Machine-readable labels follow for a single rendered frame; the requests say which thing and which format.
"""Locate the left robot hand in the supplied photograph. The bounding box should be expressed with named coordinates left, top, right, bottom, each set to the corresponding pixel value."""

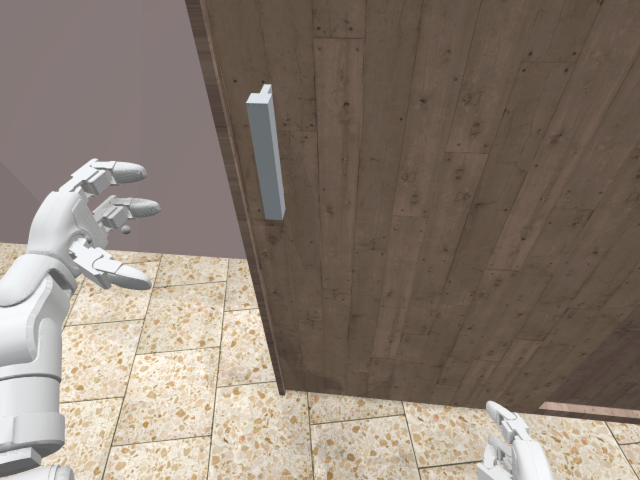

left=25, top=159, right=161, bottom=290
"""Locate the wardrobe door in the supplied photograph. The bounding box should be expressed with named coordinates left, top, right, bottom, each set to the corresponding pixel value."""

left=546, top=304, right=640, bottom=410
left=203, top=0, right=640, bottom=414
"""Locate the handle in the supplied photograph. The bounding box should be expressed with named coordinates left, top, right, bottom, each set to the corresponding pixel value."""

left=246, top=84, right=285, bottom=220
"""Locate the right robot hand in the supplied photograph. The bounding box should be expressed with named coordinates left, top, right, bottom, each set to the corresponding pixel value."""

left=477, top=401, right=555, bottom=480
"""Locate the robot left forearm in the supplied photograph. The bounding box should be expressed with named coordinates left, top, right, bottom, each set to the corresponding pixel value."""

left=0, top=254, right=78, bottom=478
